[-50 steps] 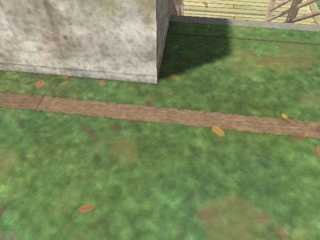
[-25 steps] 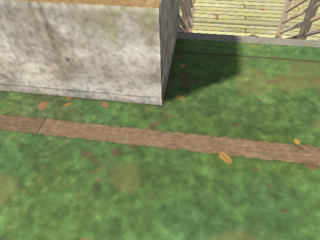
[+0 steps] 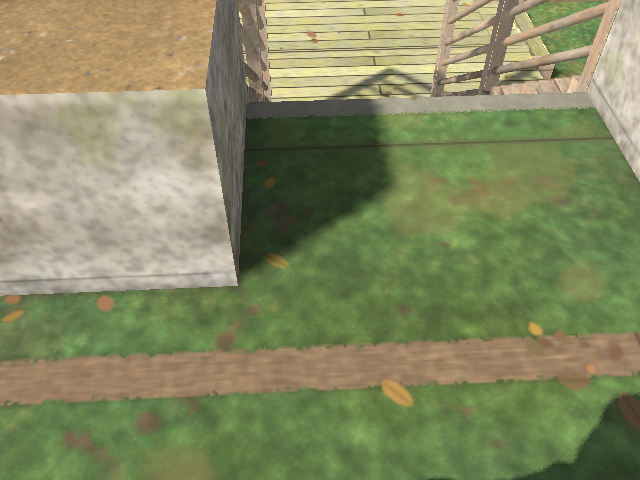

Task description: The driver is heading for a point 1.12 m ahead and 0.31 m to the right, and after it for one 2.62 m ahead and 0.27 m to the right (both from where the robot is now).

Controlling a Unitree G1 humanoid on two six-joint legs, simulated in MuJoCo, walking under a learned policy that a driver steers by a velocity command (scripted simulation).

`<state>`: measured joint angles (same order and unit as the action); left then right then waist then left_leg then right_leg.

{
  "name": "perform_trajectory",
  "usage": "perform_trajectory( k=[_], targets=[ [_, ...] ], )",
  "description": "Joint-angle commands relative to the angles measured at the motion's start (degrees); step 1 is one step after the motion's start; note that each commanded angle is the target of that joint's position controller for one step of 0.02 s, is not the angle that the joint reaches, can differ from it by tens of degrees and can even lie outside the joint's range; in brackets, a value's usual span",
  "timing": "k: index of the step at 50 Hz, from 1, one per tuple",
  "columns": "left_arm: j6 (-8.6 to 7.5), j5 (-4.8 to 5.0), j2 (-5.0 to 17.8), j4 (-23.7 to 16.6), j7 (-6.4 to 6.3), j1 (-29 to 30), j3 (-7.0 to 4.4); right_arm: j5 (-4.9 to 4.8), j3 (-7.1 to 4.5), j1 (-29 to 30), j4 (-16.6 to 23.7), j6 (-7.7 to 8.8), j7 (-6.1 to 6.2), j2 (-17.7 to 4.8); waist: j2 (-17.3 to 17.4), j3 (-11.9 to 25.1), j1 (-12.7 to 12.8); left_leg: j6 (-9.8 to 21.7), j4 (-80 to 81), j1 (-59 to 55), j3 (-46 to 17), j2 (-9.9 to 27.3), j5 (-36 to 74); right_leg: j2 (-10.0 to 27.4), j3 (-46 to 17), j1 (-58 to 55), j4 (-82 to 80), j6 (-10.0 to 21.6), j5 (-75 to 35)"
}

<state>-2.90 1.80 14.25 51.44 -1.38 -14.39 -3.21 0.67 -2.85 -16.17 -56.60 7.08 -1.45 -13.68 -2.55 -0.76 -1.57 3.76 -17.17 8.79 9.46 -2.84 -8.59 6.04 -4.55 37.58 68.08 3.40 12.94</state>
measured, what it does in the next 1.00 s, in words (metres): walks ahead, turning right: right foot, then left foot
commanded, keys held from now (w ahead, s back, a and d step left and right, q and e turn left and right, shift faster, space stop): w+e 0.64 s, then w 0.36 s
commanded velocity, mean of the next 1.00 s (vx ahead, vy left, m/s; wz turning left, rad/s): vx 0.50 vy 0.00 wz -0.46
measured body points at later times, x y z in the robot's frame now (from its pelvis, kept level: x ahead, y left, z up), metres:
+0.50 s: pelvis +0.27 -0.10 +0.00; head +0.30 -0.13 +0.44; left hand +0.43 +0.13 -0.12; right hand +0.34 -0.40 -0.12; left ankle +0.29 +0.07 -0.65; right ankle +0.28 -0.17 -0.74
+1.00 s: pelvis +0.55 -0.14 +0.00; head +0.58 -0.14 +0.45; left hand +0.77 +0.05 -0.12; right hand +0.51 -0.42 -0.12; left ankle +0.62 -0.07 -0.74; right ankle +0.45 -0.25 -0.66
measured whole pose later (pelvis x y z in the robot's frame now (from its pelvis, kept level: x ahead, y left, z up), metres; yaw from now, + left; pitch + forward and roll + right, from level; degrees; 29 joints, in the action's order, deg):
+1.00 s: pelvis +0.55 -0.14 +0.00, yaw -27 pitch +2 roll +1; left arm -3.9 0.6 15.3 42.7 -0.3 -16.0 -3.1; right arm 0.2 -3.1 -15.1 -47.2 6.4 -1.8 -14.6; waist -2.3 -0.2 -1.1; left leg 3.4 -23.2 15.7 1.7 -3.3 -9.5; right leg 1.5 -3.5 29.3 66.0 2.6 18.5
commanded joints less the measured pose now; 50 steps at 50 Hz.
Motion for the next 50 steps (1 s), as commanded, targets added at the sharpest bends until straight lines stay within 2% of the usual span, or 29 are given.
perform_trajectory(
  k=[1,6,11,13,14,15,16,17,18,19,20,21,22,23,25,27,31,36,39,40,41,42,43,44,45,46,47,48,50],
  targets=[
    [0.51,-0.58,1.6,-2.8,0.06,-3.5,-0.75,0.39,-0.92,4.2,3.1,1.08,0.98,-6.0,5.3,-2.8,3.4,8.6,12.5,5.1,-8.8,17.6,5.1,2.9,-3.3,2.6,-3.2,-0.9,-7.5],
    [-0.67,-0.71,0.5,-6.7,2.27,7.2,-0.18,-0.07,-1.30,0.1,2.7,-0.05,2.46,-8.9,3.6,-3.5,-0.4,6.8,11.0,-2.4,-2.8,17.7,7.8,2.2,1.7,4.6,-20.0,-1.2,-17.0],
    [-0.54,-0.47,0.7,-11.6,4.25,14.6,0.15,-1.36,-2.08,-4.0,1.8,-2.04,2.53,-10.9,4.1,-5.6,-2.9,5.3,6.5,-12.3,-0.4,20.6,9.9,0.8,6.3,5.9,-28.5,0.6,-8.9],
    [-0.37,-0.41,2.2,-12.9,4.75,13.1,-0.54,-1.65,-2.54,-2.5,2.5,-2.79,2.50,-12.1,6.0,-3.7,-0.8,3.9,0.5,-13.8,1.6,20.9,24.8,-2.1,9.5,0.3,-30.0,2.6,-2.7],
    [-0.27,-0.38,3.7,-12.5,4.82,9.2,-1.40,-1.68,-2.77,-1.3,3.0,-3.21,2.63,-12.8,7.2,-0.8,1.8,3.0,-6.2,-13.4,2.9,20.4,36.2,-4.8,11.6,-6.0,-30.4,3.8,-0.7],
    [-0.30,-0.20,6.2,-10.6,4.73,0.7,-2.99,-1.75,-2.72,0.4,3.7,-3.75,2.78,-12.8,6.7,3.8,6.8,1.5,-18.0,-11.0,5.1,18.4,43.7,-8.4,13.3,-17.4,-34.0,5.7,-3.1],
    [-0.12,-0.16,11.5,-7.8,3.69,-10.0,-5.53,-1.27,-2.18,0.1,4.8,-3.70,3.02,-11.6,2.8,9.6,11.2,-1.4,-35.1,0.8,5.3,15.8,34.3,-7.2,6.9,-35.4,-36.0,8.5,-4.3],
    [-0.05,0.05,19.2,-7.6,2.76,-11.3,-6.98,0.74,0.35,-4.1,8.1,-2.14,2.31,-3.0,-13.2,13.2,5.8,-5.0,-56.9,27.3,3.2,5.6,-15.1,8.4,-24.0,-54.1,-40.5,17.3,1.2],
    [-1.04,-0.90,16.9,-9.7,2.91,-12.9,-5.90,-1.51,0.27,-1.0,9.8,0.99,1.49,-5.8,-9.9,23.3,7.5,-4.6,-66.6,35.5,-12.1,1.0,-25.0,15.0,-46.0,-60.8,-51.4,23.0,5.1],
    [-1.69,-1.56,12.6,-9.1,3.07,-11.8,-4.75,-3.71,-0.68,5.7,11.8,2.47,1.04,-9.1,-5.8,16.8,9.0,-2.7,-66.6,41.8,-14.6,4.2,-19.7,12.9,-37.6,-59.0,-51.8,19.0,-0.1],
    [-1.93,-1.10,10.2,-9.7,2.96,-8.2,-4.09,-3.26,-0.35,6.8,12.1,3.08,1.12,-8.6,-2.4,12.0,6.9,-1.5,-62.0,40.9,-14.3,6.9,-14.5,10.4,-28.5,-51.2,-50.7,16.5,-5.3],
    [-1.87,-1.01,8.1,-11.1,3.01,-2.8,-3.40,-1.92,-0.67,6.4,11.2,2.90,1.56,-8.6,1.8,8.8,4.0,-1.6,-56.9,36.2,-14.3,9.2,-11.2,8.1,-22.2,-42.0,-50.8,14.4,-11.5],
    [-1.98,-1.45,6.4,-12.3,3.00,0.3,-2.71,-1.10,-1.26,4.9,11.1,1.98,1.49,-9.4,1.1,7.6,1.7,-1.9,-53.5,31.2,-14.7,10.4,-9.1,6.1,-18.0,-35.5,-52.0,13.6,-16.0],
    [-2.05,-1.70,6.1,-12.8,2.96,1.3,-2.50,-0.84,-1.53,4.2,11.3,0.94,1.21,-9.3,1.0,6.8,0.4,-2.4,-51.3,28.4,-14.6,10.6,-8.2,5.2,-16.7,-31.9,-53.4,13.6,-17.6],
    [-2.32,-1.00,7.3,-12.7,2.45,0.4,-2.73,-0.26,-1.35,5.0,12.3,-0.42,1.29,-7.3,2.6,4.9,-0.3,-4.2,-45.9,27.6,-13.3,10.0,-6.5,4.0,-13.7,-27.8,-54.9,14.1,-21.3],
    [-2.30,-0.79,9.1,-12.4,1.54,-1.7,-3.22,0.29,-1.04,9.3,14.0,-0.87,1.62,-6.3,2.1,2.8,0.6,-5.9,-37.9,28.9,-12.5,8.8,-1.0,2.5,-11.2,-25.9,-55.8,13.6,-22.0],
    [-1.70,-0.58,9.5,-11.9,0.70,-4.8,-3.38,-0.24,-0.33,17.8,16.5,-0.47,1.22,-4.8,-1.7,1.0,3.9,-6.1,-19.6,25.3,-11.8,5.1,12.4,-0.7,-9.0,-24.3,-54.8,10.2,-13.9],
    [-1.52,-0.45,8.4,-9.9,0.54,-8.5,-2.98,-0.81,-0.66,21.3,18.4,0.64,0.02,-6.7,-3.2,0.5,5.8,-4.0,-12.1,23.1,-12.6,4.4,13.6,2.9,-13.4,-30.4,-50.8,8.8,-10.0],
    [-0.83,-0.89,9.0,-9.6,0.28,-7.5,-3.07,-0.73,-1.37,18.2,18.0,1.40,-0.30,-8.2,-5.1,0.8,3.7,-1.4,-10.0,19.1,-11.1,3.6,6.5,4.4,-15.5,-34.6,-46.4,7.7,-16.9],
    [-0.61,-1.00,8.4,-9.9,0.32,-6.7,-2.79,-0.47,-2.09,13.4,16.7,1.61,-0.08,-9.3,-5.0,3.0,1.3,0.1,-8.0,12.6,-9.5,2.3,6.1,2.2,-14.2,-34.8,-41.5,6.6,-24.7],
    [-0.60,-1.47,6.7,-10.8,0.54,-5.6,-2.02,0.19,-2.88,5.8,15.3,1.80,0.17,-11.3,-3.5,9.2,-2.2,2.9,-9.8,0.4,-12.8,6.3,8.1,-0.9,-11.7,-31.0,-31.0,4.9,-26.5],
    [-0.96,-2.35,4.1,-11.3,0.52,-9.3,-0.99,0.48,-3.81,-3.4,14.3,1.58,0.31,-15.0,6.0,18.0,-3.5,8.4,-11.8,-18.4,-26.8,16.8,8.3,-6.8,-7.2,-17.7,-12.8,1.9,-10.8],
    [-1.72,-0.07,2.0,-10.7,0.73,-16.7,-0.26,-0.16,-4.47,-8.2,11.4,0.86,-0.43,-16.3,23.4,21.2,-1.4,15.5,-2.4,-30.3,-52.1,25.6,-7.5,-12.7,-5.1,1.0,2.5,-1.1,20.1],
    [-1.98,0.85,7.5,-10.1,0.68,-12.5,-1.13,-1.73,-3.25,-6.8,11.9,0.74,-0.53,-11.2,14.7,14.4,-3.1,13.3,0.7,-26.3,-53.2,24.8,-20.2,-9.1,-8.3,7.8,8.4,-0.7,18.2],
    [-2.02,0.41,9.3,-11.8,0.77,-4.9,-1.50,-1.77,-2.43,-2.5,12.8,0.31,-0.27,-8.7,8.4,6.8,-3.4,10.8,1.5,-17.9,-44.2,22.8,-18.4,-6.5,-6.0,9.2,8.0,-0.4,12.6],
    [-2.09,-0.74,8.6,-12.7,0.78,-1.4,-1.33,-0.99,-1.85,0.9,13.5,-0.09,-0.26,-8.0,4.2,3.1,-1.8,9.9,2.8,-9.9,-37.9,20.5,-11.5,-3.9,-3.6,6.8,5.3,-0.4,8.2],
    [-2.17,-1.53,7.7,-13.1,0.87,-0.5,-1.42,-0.47,-1.49,2.6,13.6,-0.16,-0.31,-7.0,4.1,1.4,-0.2,9.7,4.1,-5.1,-34.0,18.4,-6.1,-1.9,-2.8,4.6,1.6,-0.5,5.4],
    [-2.04,-1.54,6.8,-13.1,1.01,-1.4,-1.42,-0.08,-1.14,3.2,13.5,-0.06,-0.29,-6.3,5.8,1.7,1.1,9.1,5.3,-2.3,-30.5,16.4,-2.2,-0.5,-2.3,1.6,-0.8,-0.6,3.9],
    [-1.70,-1.32,4.9,-12.7,1.02,-2.6,-1.04,-0.50,-1.15,2.1,12.6,0.20,-0.25,-6.6,7.7,2.2,1.7,9.7,6.8,-0.6,-25.8,14.8,4.5,0.0,-0.4,0.1,-4.2,-1.3,2.8]
  ],
)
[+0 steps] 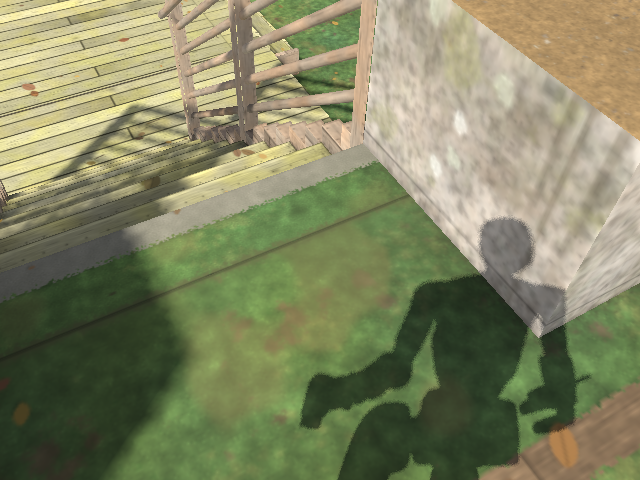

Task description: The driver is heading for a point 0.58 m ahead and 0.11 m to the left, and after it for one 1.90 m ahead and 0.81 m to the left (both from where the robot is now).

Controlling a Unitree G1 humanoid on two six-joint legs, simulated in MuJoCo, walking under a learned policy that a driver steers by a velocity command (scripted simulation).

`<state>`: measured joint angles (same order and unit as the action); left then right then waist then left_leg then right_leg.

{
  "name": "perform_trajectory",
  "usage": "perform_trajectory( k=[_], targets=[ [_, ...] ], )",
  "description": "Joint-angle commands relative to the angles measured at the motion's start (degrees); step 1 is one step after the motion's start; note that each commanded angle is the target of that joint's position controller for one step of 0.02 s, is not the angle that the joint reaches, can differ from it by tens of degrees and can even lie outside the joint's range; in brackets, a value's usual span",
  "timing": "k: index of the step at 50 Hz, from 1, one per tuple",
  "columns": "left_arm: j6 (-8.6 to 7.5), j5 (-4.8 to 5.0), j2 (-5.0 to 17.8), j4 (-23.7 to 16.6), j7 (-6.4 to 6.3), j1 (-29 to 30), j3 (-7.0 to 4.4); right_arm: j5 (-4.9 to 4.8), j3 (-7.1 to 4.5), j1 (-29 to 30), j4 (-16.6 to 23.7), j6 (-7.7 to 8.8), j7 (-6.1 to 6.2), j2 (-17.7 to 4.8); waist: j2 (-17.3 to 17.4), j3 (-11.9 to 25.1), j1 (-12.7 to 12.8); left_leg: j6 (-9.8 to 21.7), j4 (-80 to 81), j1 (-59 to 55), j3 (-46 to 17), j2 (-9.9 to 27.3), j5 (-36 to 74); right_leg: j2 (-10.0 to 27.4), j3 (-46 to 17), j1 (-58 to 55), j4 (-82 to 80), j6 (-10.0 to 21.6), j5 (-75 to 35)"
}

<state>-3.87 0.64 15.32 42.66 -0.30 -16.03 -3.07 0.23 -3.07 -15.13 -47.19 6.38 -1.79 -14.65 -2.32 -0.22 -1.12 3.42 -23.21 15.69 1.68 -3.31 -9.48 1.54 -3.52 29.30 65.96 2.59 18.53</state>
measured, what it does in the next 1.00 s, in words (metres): walks ahead, turning left: right foot, then left foot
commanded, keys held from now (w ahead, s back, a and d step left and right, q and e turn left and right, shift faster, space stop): w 0.32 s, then w+q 0.44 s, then q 0.24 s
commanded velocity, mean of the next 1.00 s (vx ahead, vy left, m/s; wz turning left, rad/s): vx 0.45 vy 0.00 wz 0.24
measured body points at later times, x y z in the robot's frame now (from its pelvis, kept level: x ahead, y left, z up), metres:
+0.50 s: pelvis +0.27 -0.06 +0.00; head +0.29 -0.07 +0.45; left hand +0.41 +0.20 -0.09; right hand +0.33 -0.34 -0.14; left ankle +0.18 +0.09 -0.65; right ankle +0.32 -0.15 -0.74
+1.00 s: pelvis +0.50 +0.02 -0.02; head +0.55 +0.04 +0.42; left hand +0.49 +0.32 -0.14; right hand +0.75 -0.18 -0.11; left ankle +0.57 +0.12 -0.74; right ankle +0.40 -0.16 -0.63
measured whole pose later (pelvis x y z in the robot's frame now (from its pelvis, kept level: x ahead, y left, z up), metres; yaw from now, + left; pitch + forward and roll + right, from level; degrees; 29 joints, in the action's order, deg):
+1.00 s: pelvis +0.50 +0.02 -0.02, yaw +19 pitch +3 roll -1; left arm -3.9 0.3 16.9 45.5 -1.0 -12.8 -2.8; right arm -0.2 -3.9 -6.8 -37.8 2.0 -2.3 -17.1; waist 0.1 -4.3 0.9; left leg 4.9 -34.3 29.0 0.9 -3.7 -8.2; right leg 1.7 -0.1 21.4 72.6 -2.9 31.7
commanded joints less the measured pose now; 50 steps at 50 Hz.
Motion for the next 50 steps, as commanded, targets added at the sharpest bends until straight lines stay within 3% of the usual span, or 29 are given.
perform_trajectory(
  k=[1,3,8,12,15,16,17,18,19,20,21,22,23,24,26,29,34,38,40,42,43,44,45,46,47,48,49,50],
  targets=[
    [-0.65,-0.33,3.3,-4.5,-0.15,0.1,-0.99,-0.29,-1.17,0.2,2.6,1.00,0.24,-6.6,7.3,1.3,1.1,10.5,13.5,-7.4,-16.3,15.4,9.0,4.8,-0.8,9.3,-4.4,-1.0,-4.0],
    [-0.74,-0.61,2.7,-5.9,-0.28,3.8,-0.61,-0.55,-1.57,-1.5,1.8,0.74,0.69,-8.3,6.2,0.7,0.2,10.7,14.5,-8.2,-13.8,15.5,13.6,5.3,0.0,11.4,-10.6,-2.0,-8.4],
    [-1.30,-0.07,1.1,-7.8,0.66,12.5,0.11,-1.34,-1.37,-5.8,-0.1,-0.46,1.20,-9.1,6.4,-0.7,-3.0,7.9,14.2,-9.4,-7.5,13.1,14.3,3.3,2.5,7.8,-27.4,-2.3,-21.5],
    [-1.80,0.69,1.9,-10.1,1.82,18.6,0.09,-1.55,-1.28,-9.1,-1.9,-1.49,1.34,-9.8,6.9,-3.0,-4.7,7.4,12.2,-14.0,-8.7,15.9,12.5,1.9,3.2,7.2,-33.6,-1.5,-19.9],
    [-2.28,0.43,3.9,-10.7,2.63,17.4,-0.50,-1.49,-1.79,-8.4,-2.4,-2.36,1.78,-11.5,8.0,-2.2,-2.4,5.9,7.8,-17.9,-9.1,17.6,19.9,0.5,3.7,3.0,-37.1,0.8,-14.4],
    [-2.32,0.12,5.1,-9.7,2.53,13.3,-1.19,-1.55,-1.93,-7.1,-2.2,-2.58,1.90,-12.1,8.2,0.3,0.4,5.1,3.2,-17.6,-7.8,16.6,28.6,-1.2,5.2,-3.8,-38.8,1.9,-14.2],
    [-2.27,-0.23,7.5,-7.3,2.00,5.2,-2.50,-1.46,-1.52,-7.0,-2.0,-2.70,1.92,-11.1,7.2,5.4,4.2,3.7,-6.1,-14.0,-6.2,13.8,34.1,-1.7,5.4,-16.6,-39.7,3.6,-15.2],
    [-2.12,-1.15,11.8,-5.4,1.18,-6.4,-3.80,-0.29,-0.36,-5.8,-0.1,-2.40,1.92,-8.6,2.0,14.2,9.0,1.6,-23.1,-2.0,-4.1,10.5,21.7,8.3,-4.8,-35.2,-37.1,7.6,-18.6],
    [-1.68,-1.77,16.4,-4.7,1.16,-9.4,-4.68,-0.50,1.86,-12.5,1.1,-1.17,1.57,-1.4,-13.7,21.7,5.9,-1.8,-43.6,21.2,-2.6,1.0,-16.8,22.5,-30.1,-53.9,-41.8,16.0,-10.0],
    [-1.45,-1.47,10.7,-4.6,1.02,-10.5,-3.40,-1.90,0.53,-10.2,-0.2,-0.32,1.32,-7.1,-9.5,21.5,8.3,-1.6,-50.9,27.3,-9.9,2.5,-23.3,22.6,-35.5,-52.0,-46.2,15.3,-3.9],
    [-1.51,-1.08,8.6,-4.7,0.83,-6.9,-2.50,-2.98,-0.47,-5.2,1.4,-0.07,1.23,-10.0,-6.4,12.7,7.7,-1.3,-52.0,30.1,-9.4,5.0,-18.7,20.7,-26.1,-44.7,-47.2,12.7,-6.0],
    [-1.67,-0.96,7.0,-4.8,0.95,-3.4,-1.84,-2.53,-0.33,-2.8,2.0,-0.28,1.38,-9.2,-2.7,8.7,5.7,-1.6,-49.8,28.0,-7.9,7.6,-14.2,18.4,-19.2,-36.7,-48.7,11.2,-10.4],
    [-1.91,-0.94,5.6,-4.7,1.25,-0.2,-1.40,-1.68,-0.54,-1.6,2.1,-0.83,1.48,-8.6,-1.6,5.1,3.8,-2.0,-46.9,26.0,-7.5,9.1,-11.1,16.1,-14.5,-30.0,-51.0,10.4,-12.7],
    [-2.42,-1.13,4.7,-4.5,1.43,1.8,-1.14,-1.55,-0.73,-3.0,1.9,-1.81,1.51,-7.8,-2.8,3.8,1.8,-2.3,-45.1,22.5,-7.9,10.5,-8.7,14.5,-10.6,-25.3,-53.4,9.6,-13.5],
    [-3.34,-1.14,4.8,-3.3,1.59,3.3,-1.41,-1.81,-0.53,-4.7,1.5,-3.37,1.51,-5.4,-3.1,2.2,0.0,-3.0,-43.9,19.8,-7.6,10.7,-6.2,13.6,-5.8,-20.3,-56.8,9.8,-16.0],
    [-3.94,-1.64,6.2,-1.3,1.16,2.8,-1.98,-1.51,-0.84,-1.8,3.2,-4.40,1.80,-4.9,-1.7,-0.2,-0.2,-3.8,-40.1,24.0,-9.1,10.7,0.4,13.6,0.4,-19.7,-58.6,9.4,-20.8],
    [-3.24,-1.65,8.0,1.2,-0.13,0.7,-2.25,-1.05,-0.56,6.4,6.0,-3.59,0.35,-3.7,-0.6,-2.4,2.7,-3.5,-24.5,25.0,-6.2,9.8,13.7,12.2,8.8,-23.1,-59.3,7.2,-21.4],
    [-1.89,-0.80,9.4,3.6,-0.52,-3.2,-2.70,-1.23,-0.13,13.4,9.6,-3.32,-1.12,-2.9,0.0,-4.7,5.6,-2.2,-17.2,27.4,-2.8,9.4,12.8,14.3,11.7,-30.2,-57.4,6.4,-22.3],
    [-0.60,-0.29,9.9,3.8,-0.69,-2.4,-2.79,-0.99,-0.26,15.0,11.4,-3.34,-1.91,-3.1,-0.5,-5.6,5.2,-1.1,-14.3,26.3,-0.1,8.0,8.6,14.7,13.5,-32.2,-52.8,5.3,-34.0],
    [0.52,0.17,11.6,3.4,-1.45,-1.0,-3.16,-0.59,-1.16,12.2,12.2,-3.30,-2.54,-4.7,-3.0,-2.0,2.9,0.5,-13.7,19.4,3.4,4.3,3.2,14.4,14.9,-33.2,-44.8,3.5,-52.6],
    [1.03,0.45,12.4,2.9,-1.90,-0.1,-3.41,-0.64,-2.00,7.3,11.3,-3.30,-2.59,-6.1,-4.0,1.0,0.3,1.6,-13.0,13.5,4.9,1.9,1.3,13.8,15.3,-32.8,-38.2,2.5,-59.6],
    [1.36,0.82,12.5,2.4,-2.17,1.3,-3.39,-0.60,-3.50,-0.9,9.3,-3.17,-2.26,-8.7,-2.9,5.2,-4.1,3.3,-8.2,2.8,4.8,-0.4,5.8,11.8,16.1,-29.9,-27.5,0.8,-58.7],
    [0.89,0.23,11.5,1.7,-2.20,0.3,-2.96,-0.39,-5.29,-6.7,8.1,-3.41,-0.88,-13.3,2.2,9.1,-7.1,5.8,-4.7,-11.5,-1.8,2.8,21.8,8.1,16.4,-19.5,-12.1,-2.8,-42.5],
    [-0.25,-3.77,2.8,0.0,-1.13,-6.7,-0.48,0.20,-5.80,-5.4,8.7,-4.01,0.60,-19.6,19.3,14.9,0.4,13.9,-13.1,-31.5,-21.9,18.1,55.7,-0.8,13.9,3.1,9.6,-6.5,20.3],
    [-1.68,-1.68,6.2,-0.2,-0.15,-8.2,-0.27,0.57,-5.08,-5.9,12.0,-3.79,0.23,-18.1,13.7,30.3,-2.2,23.3,-6.8,-37.8,-40.6,26.1,47.1,-4.0,-0.3,8.4,19.9,-6.7,24.4],
    [-1.91,0.72,9.8,-1.5,-0.09,-0.3,-1.34,0.38,-4.50,-4.1,12.5,-3.85,-0.11,-14.8,6.8,25.5,-4.7,20.3,-3.6,-32.9,-33.7,22.8,42.8,-1.2,-2.8,10.5,19.2,-5.5,18.4],
    [-1.63,0.61,8.8,-3.0,-0.56,3.1,-1.05,-0.84,-3.88,-0.4,12.4,-3.86,-0.05,-12.3,3.9,17.2,-2.9,17.4,-2.2,-24.8,-27.7,19.7,35.9,0.6,-1.6,13.1,14.3,-5.0,12.6],
    [-0.85,-0.43,8.5,-2.3,-1.34,3.7,-1.13,-1.48,-3.28,2.7,12.9,-4.15,0.29,-10.3,1.6,11.6,-0.9,15.2,-0.4,-16.2,-24.3,17.4,32.3,2.4,-1.3,11.6,10.7,-5.4,9.5]
  ],
)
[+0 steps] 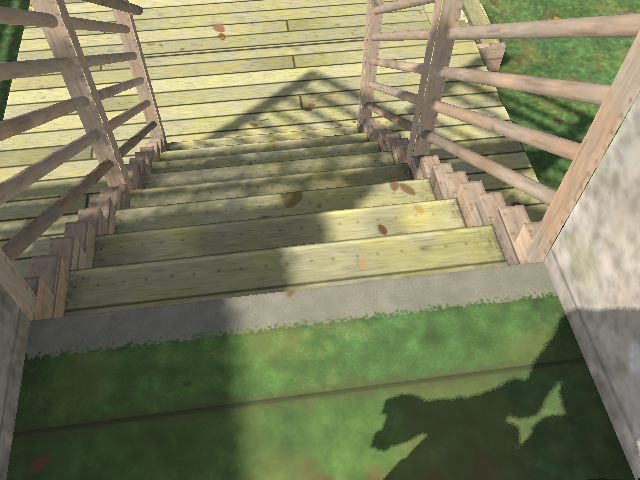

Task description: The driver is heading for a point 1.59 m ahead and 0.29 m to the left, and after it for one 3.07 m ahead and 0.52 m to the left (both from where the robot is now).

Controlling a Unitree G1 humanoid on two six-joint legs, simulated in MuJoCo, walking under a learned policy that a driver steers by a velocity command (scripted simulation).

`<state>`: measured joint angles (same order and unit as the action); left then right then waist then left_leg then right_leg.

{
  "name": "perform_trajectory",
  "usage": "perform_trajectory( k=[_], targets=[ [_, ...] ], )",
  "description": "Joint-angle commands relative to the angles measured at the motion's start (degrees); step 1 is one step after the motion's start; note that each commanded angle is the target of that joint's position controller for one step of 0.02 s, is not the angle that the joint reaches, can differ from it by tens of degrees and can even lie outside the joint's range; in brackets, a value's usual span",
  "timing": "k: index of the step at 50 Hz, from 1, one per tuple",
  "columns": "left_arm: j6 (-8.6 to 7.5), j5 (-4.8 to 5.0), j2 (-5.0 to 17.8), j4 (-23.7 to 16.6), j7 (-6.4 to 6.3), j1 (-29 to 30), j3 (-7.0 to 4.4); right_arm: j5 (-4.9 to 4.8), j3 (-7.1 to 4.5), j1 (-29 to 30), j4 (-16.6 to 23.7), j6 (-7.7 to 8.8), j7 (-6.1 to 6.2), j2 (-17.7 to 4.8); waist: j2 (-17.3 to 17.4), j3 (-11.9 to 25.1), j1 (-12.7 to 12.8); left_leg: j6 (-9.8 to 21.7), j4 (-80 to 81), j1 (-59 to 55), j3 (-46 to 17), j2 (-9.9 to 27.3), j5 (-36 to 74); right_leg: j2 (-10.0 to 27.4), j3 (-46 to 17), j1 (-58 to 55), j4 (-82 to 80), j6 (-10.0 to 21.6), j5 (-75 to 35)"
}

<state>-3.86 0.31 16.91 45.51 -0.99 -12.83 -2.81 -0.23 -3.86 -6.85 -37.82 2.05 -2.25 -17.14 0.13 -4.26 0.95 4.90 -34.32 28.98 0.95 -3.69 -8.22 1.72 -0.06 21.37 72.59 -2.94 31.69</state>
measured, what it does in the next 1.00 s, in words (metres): walks ahead, turning left: right foot, then left foot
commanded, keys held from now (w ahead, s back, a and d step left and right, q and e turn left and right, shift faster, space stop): q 0.56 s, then no key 0.44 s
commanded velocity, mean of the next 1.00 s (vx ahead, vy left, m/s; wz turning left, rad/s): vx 0.05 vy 0.00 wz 0.45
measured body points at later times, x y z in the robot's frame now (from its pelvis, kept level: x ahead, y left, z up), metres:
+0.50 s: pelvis +0.12 -0.06 +0.02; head +0.14 -0.05 +0.47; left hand +0.16 +0.25 -0.07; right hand +0.35 -0.26 -0.06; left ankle +0.08 +0.06 -0.69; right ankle +0.14 -0.17 -0.72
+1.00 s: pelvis +0.13 -0.05 +0.01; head +0.15 -0.04 +0.46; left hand +0.15 +0.26 -0.08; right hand +0.40 -0.21 -0.07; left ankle +0.08 +0.05 -0.72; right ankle +0.14 -0.17 -0.72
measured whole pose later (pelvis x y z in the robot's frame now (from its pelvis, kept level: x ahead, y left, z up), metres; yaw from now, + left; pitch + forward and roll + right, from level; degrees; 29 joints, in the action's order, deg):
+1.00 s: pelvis +0.13 -0.05 +0.01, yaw +25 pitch +2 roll +0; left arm -4.2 -0.3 16.8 38.5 1.7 -11.6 -2.7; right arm -0.4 -1.9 -9.7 -36.4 3.8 -4.8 -16.7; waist 0.1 -0.1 1.5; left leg 0.4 -32.2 17.2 1.5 0.8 -17.2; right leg 3.1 8.3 12.6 30.6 -0.2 19.9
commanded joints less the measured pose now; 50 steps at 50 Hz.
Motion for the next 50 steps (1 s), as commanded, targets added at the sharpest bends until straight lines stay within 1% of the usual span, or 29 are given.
perform_trajectory(
  k=[1,3,7,8,9,10,12,14,16,19,20,21,22,23,24,26,27,28,31,34,37,38,40,41,42,43,45,47,50],
  targets=[
    [0.14,-0.48,7.5,-5.4,-1.08,-0.5,-1.78,-0.55,-2.32,-3.6,4.1,-0.13,1.10,-7.3,0.5,13.4,-0.8,13.2,12.6,-22.1,-21.9,16.5,29.3,2.9,-5.2,15.8,1.5,0.0,-5.8],
    [1.59,-0.84,6.9,-5.3,-1.32,-2.3,-1.97,0.65,-2.42,-2.0,4.7,-0.30,1.24,-7.7,2.4,12.3,1.5,12.6,14.4,-14.2,-19.6,14.6,30.5,2.2,-4.5,10.7,-2.8,-0.4,-7.2],
    [2.43,-1.36,4.8,-5.7,-1.97,-0.5,-1.35,0.17,-2.96,-3.0,4.5,-0.90,2.59,-9.2,3.4,14.5,1.1,11.3,13.1,-13.0,-17.8,12.6,31.3,0.3,-4.5,10.2,-12.5,-2.1,-12.1],
    [1.80,-5.09,3.5,-4.3,-0.13,-8.4,0.67,3.77,-1.84,-4.8,5.3,3.38,0.18,-7.0,9.6,14.9,2.8,11.2,18.3,-10.0,-18.6,12.2,17.8,2.2,-3.0,6.6,-11.3,-3.6,-15.0],
    [2.09,-5.00,5.3,-3.3,0.36,-8.0,-0.09,3.20,-2.35,-2.7,6.1,5.11,-0.90,-7.0,6.8,11.3,2.4,9.8,19.2,-7.7,-19.5,11.2,7.0,2.6,-3.5,6.1,-12.2,-3.8,-16.7],
    [2.43,-4.50,6.0,-3.8,0.45,-5.3,0.04,2.54,-2.36,-1.6,6.8,6.01,-1.33,-7.6,4.7,9.9,1.9,8.5,19.2,-6.2,-19.8,9.9,0.8,2.6,-3.0,5.5,-14.4,-3.9,-17.5],
    [2.41,-3.74,6.1,-5.6,0.31,-0.5,0.59,1.91,-2.53,-3.5,7.1,6.68,-1.42,-8.1,3.9,8.6,-0.4,8.8,17.8,-10.7,-23.4,10.9,-4.4,2.8,-3.9,7.6,-21.4,-3.5,-16.0],
    [1.48,-2.92,5.7,-7.1,-0.14,2.6,1.09,1.41,-2.72,-6.4,7.3,6.21,-1.34,-8.1,5.0,8.9,-3.2,10.7,15.3,-18.2,-27.9,12.8,-3.7,2.4,-4.7,10.0,-28.0,-2.9,-12.4],
    [0.36,-2.35,6.4,-8.0,-0.73,3.6,0.97,1.01,-2.77,-7.4,7.4,5.58,-1.31,-8.3,5.9,9.5,-4.1,11.9,13.6,-21.6,-31.0,13.7,1.1,0.8,-3.9,9.6,-32.0,-2.1,-10.1],
    [-1.10,-1.10,6.4,-8.3,-0.70,1.8,1.05,0.90,-2.26,-5.7,6.7,4.59,-1.47,-8.1,3.9,9.9,-1.8,11.3,10.6,-19.4,-31.9,12.4,9.6,-2.0,-1.5,1.1,-44.4,0.7,-18.7],
    [-1.42,-0.36,6.3,-8.4,-0.36,0.8,1.09,1.06,-1.83,-5.3,6.2,4.19,-1.77,-7.5,3.6,10.0,-0.5,10.3,9.8,-17.0,-31.9,11.1,12.6,-2.2,-1.3,-4.6,-49.5,2.6,-26.2],
    [-1.91,-0.01,7.5,-8.9,-0.25,-0.6,0.69,1.40,-1.12,-6.0,5.5,3.82,-1.93,-6.2,3.7,11.3,0.3,7.5,8.1,-14.7,-31.1,9.5,11.3,0.7,-2.7,-10.4,-51.3,6.4,-34.2],
    [-2.75,-0.09,13.1,-10.2,-0.81,-3.1,-0.83,1.92,0.00,-9.3,6.8,3.60,-1.47,-2.6,-6.3,18.4,-1.1,0.5,-0.3,-6.3,-22.9,2.4,-4.2,14.6,-16.3,-23.6,-51.3,21.1,-54.7],
    [-3.15,-1.93,16.4,-10.5,-0.52,-3.9,-2.50,3.76,0.00,-7.0,8.2,3.91,-0.93,-3.1,-11.5,14.8,0.8,-6.2,-10.2,10.5,-12.5,-4.6,-25.4,25.7,-29.8,-30.8,-55.4,31.8,-58.8],
    [-3.34,-2.76,15.2,-9.9,-1.02,-4.8,-2.84,4.30,-1.25,-5.1,7.2,3.52,-0.34,-7.2,-4.0,12.6,2.2,-7.8,-20.6,11.2,-10.9,-0.6,-28.0,24.5,-25.4,-28.7,-57.0,28.6,-54.1],
    [-3.56,-1.57,8.8,-12.7,-0.58,4.1,-0.96,3.89,-2.35,-8.9,3.6,2.83,1.56,-9.2,-6.0,8.7,-1.9,-9.6,-30.3,8.2,-7.7,2.1,-21.6,17.5,-13.1,-20.2,-58.1,20.4,-50.4],
    [-3.56,-0.82,7.0,-14.0,-0.55,6.8,-0.50,4.31,-1.93,-9.3,3.2,2.56,1.82,-7.7,-7.2,7.8,-2.6,-10.3,-33.0,6.2,-6.1,2.3,-18.4,15.4,-8.6,-17.2,-58.8,18.9,-50.9],
    [-3.45,-0.89,7.3,-15.3,-0.82,8.1,-0.66,4.70,-1.29,-9.2,3.2,2.40,1.26,-6.3,-6.5,8.5,-2.6,-10.5,-36.8,3.6,-3.4,2.4,-16.1,14.1,-5.4,-14.9,-59.0,18.6,-52.3],
    [-2.68,-2.03,9.6,-15.3,-0.69,6.2,-1.76,2.87,-0.18,-6.7,3.3,2.10,-0.71,-4.1,-4.3,7.9,-0.4,-11.8,-28.9,2.9,-0.1,4.3,-10.9,10.4,1.0,-17.1,-58.6,17.8,-53.2],
    [-1.88,-1.86,11.2,-13.0,0.50,0.8,-3.09,2.82,0.53,-5.1,2.8,1.46,-1.69,-3.4,-4.9,7.5,2.1,-12.3,-12.3,1.6,0.9,7.0,-9.9,12.8,0.4,-22.7,-55.3,17.7,-55.8],
    [-1.27,-1.62,12.2,-12.3,2.33,1.5,-4.26,2.79,0.60,-6.3,2.0,1.49,-1.55,-4.7,-6.6,7.6,1.7,-10.0,-1.9,-3.4,2.1,6.8,-9.9,15.6,-3.1,-20.9,-52.7,18.1,-53.4],
    [-1.07,-1.57,11.5,-12.5,2.92,3.8,-4.06,2.14,0.46,-7.3,1.4,1.97,-1.40,-5.3,-5.9,8.2,0.3,-8.8,2.7,-6.7,2.5,6.4,-5.1,15.3,-3.2,-18.9,-51.3,17.4,-51.0],
    [-0.84,-1.28,5.7,-11.7,4.47,7.5,-1.69,-0.34,0.61,-6.7,1.3,3.08,-1.55,-5.4,-4.4,10.5,-2.8,-4.7,12.9,-19.2,1.3,5.7,14.2,11.3,-1.4,-10.9,-47.2,11.6,-43.1],
    [-0.64,-1.46,3.4,-11.9,4.51,1.9,-1.25,-1.02,-0.16,-5.0,3.8,3.72,-0.93,-9.6,0.7,16.8,0.1,3.1,9.7,-27.1,-5.1,12.4,31.6,5.9,3.6,-9.2,-43.5,5.6,-32.2],
    [-1.19,-2.02,3.0,-10.7,3.68,-4.4,-1.21,-1.63,-0.37,-1.5,5.6,3.89,-0.88,-11.3,4.1,18.4,3.6,11.5,8.3,-29.8,-13.1,18.1,35.3,2.7,5.4,-5.9,-42.5,1.6,-21.1],
    [-1.36,-1.70,6.2,-11.0,2.62,-1.0,-2.03,-0.61,-0.68,-1.4,5.5,3.63,-1.38,-10.7,1.8,14.1,1.4,10.8,8.0,-25.0,-13.9,18.5,29.5,1.9,5.2,-5.7,-42.9,0.1,-17.7],
    [-1.12,-1.12,8.7,-12.4,1.38,3.5,-2.81,0.11,-1.21,-2.0,5.3,3.03,-2.12,-10.1,2.4,11.4,0.4,5.6,8.0,-18.9,-10.9,14.6,17.4,2.4,5.8,-7.3,-42.2,1.8,-21.0],
    [-1.20,-0.65,6.7,-12.0,1.88,3.3,-1.70,-0.51,-0.38,-1.1,5.9,2.62,-2.50,-7.5,1.6,10.2,0.6,1.7,7.4,-16.3,-8.3,11.6,9.8,3.5,4.8,-8.7,-44.5,3.4,-24.4],
    [-1.46,-0.28,6.8,-11.5,3.20,3.4,-1.41,-0.10,-0.54,-1.5,6.5,2.50,-2.48,-7.4,1.5,9.1,-0.5,-1.2,5.9,-15.7,-5.5,8.5,5.3,3.9,4.5,-8.8,-44.9,4.5,-27.0]
  ],
)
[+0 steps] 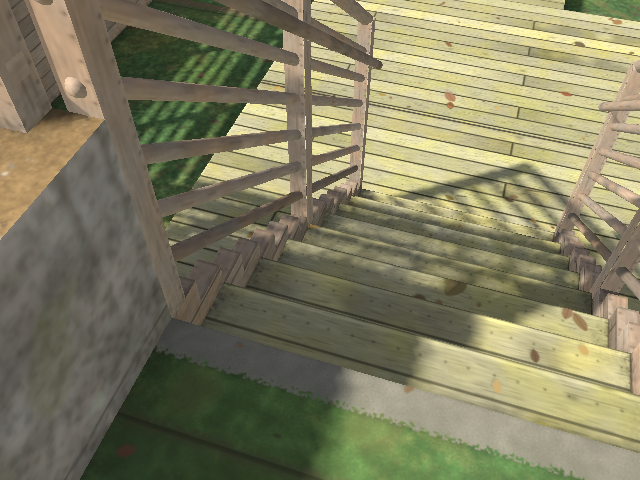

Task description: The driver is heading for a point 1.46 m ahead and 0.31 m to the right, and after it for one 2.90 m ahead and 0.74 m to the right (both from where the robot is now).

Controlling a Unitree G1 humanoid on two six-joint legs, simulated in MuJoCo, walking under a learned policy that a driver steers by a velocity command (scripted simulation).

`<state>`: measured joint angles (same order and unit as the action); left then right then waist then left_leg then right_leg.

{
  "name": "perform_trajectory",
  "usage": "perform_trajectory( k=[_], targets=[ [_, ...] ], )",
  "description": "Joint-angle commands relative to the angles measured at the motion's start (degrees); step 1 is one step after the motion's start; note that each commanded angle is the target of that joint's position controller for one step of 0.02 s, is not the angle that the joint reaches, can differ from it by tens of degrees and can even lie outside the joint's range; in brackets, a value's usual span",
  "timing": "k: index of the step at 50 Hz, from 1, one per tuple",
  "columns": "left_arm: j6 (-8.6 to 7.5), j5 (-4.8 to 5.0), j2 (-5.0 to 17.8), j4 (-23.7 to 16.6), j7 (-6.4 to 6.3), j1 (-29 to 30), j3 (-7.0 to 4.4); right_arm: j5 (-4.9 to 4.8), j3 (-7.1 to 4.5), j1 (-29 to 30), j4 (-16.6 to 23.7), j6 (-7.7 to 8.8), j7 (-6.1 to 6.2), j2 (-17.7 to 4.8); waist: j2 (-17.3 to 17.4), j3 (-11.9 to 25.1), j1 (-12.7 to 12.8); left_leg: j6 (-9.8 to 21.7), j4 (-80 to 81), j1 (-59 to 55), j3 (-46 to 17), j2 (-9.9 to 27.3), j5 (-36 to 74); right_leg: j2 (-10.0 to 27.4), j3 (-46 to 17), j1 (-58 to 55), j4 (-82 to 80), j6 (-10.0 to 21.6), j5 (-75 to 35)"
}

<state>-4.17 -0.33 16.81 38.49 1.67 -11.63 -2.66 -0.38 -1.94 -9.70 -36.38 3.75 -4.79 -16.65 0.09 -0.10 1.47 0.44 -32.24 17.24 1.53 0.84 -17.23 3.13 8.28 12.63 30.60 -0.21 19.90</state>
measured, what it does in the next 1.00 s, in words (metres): walks ahead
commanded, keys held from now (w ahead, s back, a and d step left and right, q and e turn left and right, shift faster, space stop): no key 0.40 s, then w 0.60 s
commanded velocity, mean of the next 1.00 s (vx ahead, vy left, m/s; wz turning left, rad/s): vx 0.19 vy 0.00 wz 0.02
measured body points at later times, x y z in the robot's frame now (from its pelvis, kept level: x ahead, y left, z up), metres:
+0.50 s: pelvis +0.00 -0.01 -0.01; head +0.02 +0.00 +0.44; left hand +0.14 +0.27 -0.10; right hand +0.17 -0.28 -0.08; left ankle -0.01 +0.11 -0.73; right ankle -0.04 -0.11 -0.73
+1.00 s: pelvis +0.20 +0.00 -0.01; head +0.21 -0.01 +0.44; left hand +0.43 +0.20 -0.08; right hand +0.12 -0.23 -0.14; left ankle +0.01 +0.11 -0.73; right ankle +0.34 -0.13 -0.71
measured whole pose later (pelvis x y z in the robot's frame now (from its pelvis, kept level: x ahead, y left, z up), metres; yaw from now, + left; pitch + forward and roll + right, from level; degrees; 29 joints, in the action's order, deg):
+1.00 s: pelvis +0.20 +0.00 -0.01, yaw +1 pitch +2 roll +0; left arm -2.5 -2.9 12.1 41.3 3.8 -1.5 0.0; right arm 4.4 0.2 -32.4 -51.4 4.9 -3.1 -12.1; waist 0.4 1.3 -5.2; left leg 1.0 -10.8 -9.6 1.9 -0.4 -22.3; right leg 1.9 1.5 33.3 37.2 2.9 6.8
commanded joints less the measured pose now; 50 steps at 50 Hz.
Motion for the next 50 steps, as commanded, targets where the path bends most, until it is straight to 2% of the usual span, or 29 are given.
perform_trajectory(
  k=[1,10,20,21,22,23,24,25,26,27,28,29,31,32,33,34,35,36,37,38,39,40,42,43,44,45,47,49,50],
  targets=[
    [-1.16,0.26,7.2,-4.3,0.85,2.1,-1.58,0.17,-2.59,1.4,5.2,0.84,0.15,-8.1,1.5,4.8,-1.1,3.1,3.4,-4.2,-5.9,3.7,14.8,2.5,-3.7,0.3,-2.8,1.7,-14.9],
    [-1.39,0.10,7.1,-3.6,1.43,1.8,-1.16,0.14,-2.85,2.8,6.3,1.10,0.86,-8.1,0.9,4.1,-1.0,2.4,1.8,-4.2,-5.9,2.7,15.7,3.2,-3.1,1.6,-1.7,1.3,-12.4],
    [-1.58,0.02,7.5,-3.4,1.69,2.1,-1.07,0.09,-2.72,2.4,5.8,0.76,1.56,-8.5,-0.3,3.9,-1.0,1.9,2.1,-3.2,-5.3,1.8,14.6,3.7,-3.2,0.7,-1.3,1.6,-12.5],
    [-1.42,0.01,7.7,-3.1,1.59,1.1,-1.14,0.04,-2.83,1.1,5.4,0.49,1.83,-8.6,-0.4,3.6,-1.1,2.2,3.1,-3.1,-5.1,1.7,9.3,3.6,-3.1,0.9,-2.3,2.0,-7.3],
    [-1.21,-0.56,9.4,-2.9,1.17,-0.1,-1.90,0.56,-3.63,-0.3,5.2,0.15,2.45,-10.4,-0.7,1.9,-1.2,3.5,3.5,-2.0,-4.8,0.9,-0.6,3.4,-3.3,2.0,-3.2,3.7,1.8],
    [-1.13,-1.49,10.9,-2.6,0.60,-0.9,-2.66,1.47,-4.34,-0.9,5.2,0.00,3.18,-11.6,-1.6,-0.3,-1.0,5.1,3.6,-0.2,-4.9,0.2,-11.3,4.2,-4.9,3.4,-5.1,6.4,10.8],
    [-1.23,-2.04,10.9,-2.5,0.17,-1.4,-2.82,2.26,-4.19,0.1,5.8,0.08,3.79,-10.9,-2.3,-2.7,-0.5,6.4,3.7,2.5,-5.5,-0.1,-15.8,6.1,-8.2,3.8,-8.2,9.5,16.1],
    [-1.49,-2.17,10.5,-2.4,-0.22,-1.9,-2.81,2.68,-3.65,1.0,6.2,0.34,4.26,-9.2,-3.6,-3.9,0.1,7.0,2.9,5.0,-5.5,-0.3,-15.2,9.0,-12.5,1.5,-12.0,12.5,17.9],
    [-1.82,-1.86,9.8,-1.9,-0.73,-2.8,-2.72,2.83,-3.14,1.5,6.1,0.73,4.47,-7.4,-5.8,-4.0,0.6,6.3,-0.3,7.2,-3.5,-1.1,-10.9,13.2,-17.9,-2.7,-15.9,15.4,18.0],
    [-1.98,-1.14,9.2,-1.5,-1.28,-3.0,-2.50,2.98,-2.76,1.6,5.8,1.26,4.34,-5.7,-7.6,-4.6,0.6,5.4,-3.5,9.3,-0.6,-1.9,-5.9,17.7,-22.3,-6.6,-18.8,17.6,16.8],
    [-1.70,-0.63,8.7,-1.0,-1.77,-3.6,-2.12,3.11,-2.66,1.9,5.5,1.81,4.23,-5.0,-7.8,-5.1,0.8,5.5,-4.1,9.2,-0.3,-1.9,-5.8,19.4,-23.7,-8.2,-19.9,17.9,14.5],
    [-1.28,-0.54,8.7,-0.7,-2.09,-3.4,-1.96,3.35,-2.74,1.7,5.2,2.22,4.11,-4.6,-7.5,-5.3,0.4,5.9,-2.9,6.4,0.4,-2.0,-7.6,18.5,-21.7,-7.6,-20.4,16.6,12.6],
    [-0.02,-0.90,10.4,-1.0,-1.95,1.1,-2.12,3.51,-3.20,-2.0,3.2,2.88,3.30,-4.6,-6.2,-5.4,-3.0,6.9,4.4,-5.0,3.1,-3.4,-3.2,14.0,-14.3,-2.6,-18.2,13.8,9.9],
    [0.40,-1.76,10.4,-0.6,-1.73,1.8,-2.17,3.95,-3.35,-5.0,1.6,3.26,2.69,-4.5,-5.0,-4.2,-4.2,7.4,6.4,-10.4,3.0,-3.9,0.6,11.8,-11.6,-0.7,-13.9,13.3,8.2],
    [0.54,-3.21,9.4,-1.3,-1.36,3.6,-1.99,4.85,-3.65,-10.3,0.2,3.37,2.58,-4.8,-1.8,-2.2,-7.2,8.6,7.3,-15.8,0.6,-2.9,0.6,8.5,-7.7,2.2,-5.2,12.2,3.2],
    [0.29,-4.49,6.0,-3.1,-0.46,5.8,-1.25,4.91,-4.48,-18.2,-1.7,3.27,3.57,-8.4,7.2,1.3,-9.7,15.9,9.8,-27.9,-16.8,5.7,4.6,0.4,-1.0,15.5,13.7,6.4,-1.4],
    [-0.98,-4.92,2.6,-2.5,1.48,5.2,0.25,5.02,-4.87,-28.1,-2.4,3.41,4.04,-11.7,10.5,3.1,-13.5,24.0,17.1,-40.5,-36.8,17.1,17.1,-4.7,-8.3,31.9,29.3,3.6,12.1],
    [-2.62,-2.93,1.3,-2.0,1.81,6.6,0.44,5.26,-3.98,-29.9,-4.9,3.79,3.78,-9.4,6.4,-2.9,-12.8,23.1,18.5,-39.3,-34.7,21.9,17.5,-2.4,-14.0,41.0,37.3,4.6,12.9],
    [-3.23,-2.95,3.3,-1.4,1.13,7.5,-0.26,5.16,-2.90,-27.1,-5.9,3.74,3.21,-6.6,3.7,-5.3,-10.3,20.5,18.6,-34.8,-29.3,21.0,14.9,-0.3,-14.0,42.2,41.8,4.9,10.0],
    [-3.06,-4.88,4.6,-0.9,0.62,6.7,-0.83,4.90,-1.39,-23.8,-5.7,3.50,2.74,-3.6,3.1,-4.6,-7.3,18.4,19.6,-29.7,-23.6,18.3,13.4,0.8,-12.6,39.4,41.0,5.3,6.7],
    [-2.39,-5.83,3.7,-0.1,0.54,5.6,-0.68,4.34,-0.38,-20.1,-5.7,3.09,2.75,-1.9,3.1,-4.3,-4.4,16.7,20.9,-24.5,-18.9,16.1,13.8,2.0,-11.5,35.9,38.5,5.7,3.1],
    [-1.65,-6.04,1.9,0.5,0.60,5.4,-0.20,4.15,0.22,-17.3,-5.1,2.56,3.26,-1.3,3.5,-4.1,-2.7,15.0,23.1,-19.4,-15.4,14.0,13.8,2.6,-10.5,31.5,35.2,5.3,-1.3],
    [-0.35,-4.18,0.4,0.7,1.34,8.0,0.27,3.99,0.14,-15.5,-5.0,2.11,3.98,-2.9,2.8,-3.9,-2.6,13.4,26.8,-14.3,-10.0,11.2,14.7,1.5,-7.4,26.2,24.6,2.9,-8.4],
    [0.19,-3.25,-0.8,-0.1,1.95,9.7,0.65,4.30,0.37,-15.4,-5.7,2.15,3.66,-2.7,4.2,-3.6,-2.5,12.6,26.6,-12.1,-7.3,9.6,16.6,0.4,-6.0,22.1,20.4,2.1,-9.2],
    [0.66,-2.95,-1.4,-0.4,2.40,11.5,1.14,4.63,0.50,-16.8,-7.0,2.10,3.18,-3.0,3.9,-3.7,-3.0,12.7,26.4,-10.9,-5.9,9.6,18.8,-0.2,-5.4,19.8,15.6,1.5,-9.8],
    [0.92,-2.70,-1.9,-0.9,2.65,13.0,1.49,4.65,0.10,-18.7,-8.4,2.13,2.59,-4.8,4.4,-4.4,-3.6,13.0,26.0,-11.4,-5.8,10.6,21.8,-0.5,-5.5,19.2,12.4,1.3,-10.4],
    [1.11,-2.26,-0.9,-1.6,2.62,14.8,1.68,4.62,-0.60,-20.6,-10.8,2.23,1.66,-6.8,4.8,-5.7,-3.9,13.6,24.6,-15.3,-6.8,13.4,24.9,-0.8,-6.9,20.9,7.9,1.9,-13.6],
    [0.92,-2.29,0.2,-1.9,1.90,16.2,1.54,4.75,-0.41,-20.7,-12.5,1.99,1.64,-5.7,5.1,-5.6,-3.5,13.0,23.3,-19.8,-6.9,15.3,27.5,-1.5,-7.0,21.4,5.1,3.6,-14.8],
    [0.83,-2.14,0.6,-1.9,1.61,16.0,1.39,5.02,-0.41,-20.2,-13.1,1.83,1.76,-5.8,5.3,-5.3,-2.4,12.3,21.9,-19.8,-5.7,15.1,33.2,-2.7,-5.7,18.2,3.7,4.5,-16.0]
  ],
)
Next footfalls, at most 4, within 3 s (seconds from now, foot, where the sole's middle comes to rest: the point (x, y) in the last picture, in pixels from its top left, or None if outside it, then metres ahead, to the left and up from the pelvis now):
1.06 right None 0.40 -0.12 -0.77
1.56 left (294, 417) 0.62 0.10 -0.77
2.18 right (408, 368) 0.84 -0.18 -0.96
2.64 left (351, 310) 1.14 -0.04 -1.15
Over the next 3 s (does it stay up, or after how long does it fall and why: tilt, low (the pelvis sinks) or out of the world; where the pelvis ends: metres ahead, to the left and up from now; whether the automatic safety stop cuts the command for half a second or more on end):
stays up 1.13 -0.11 -0.42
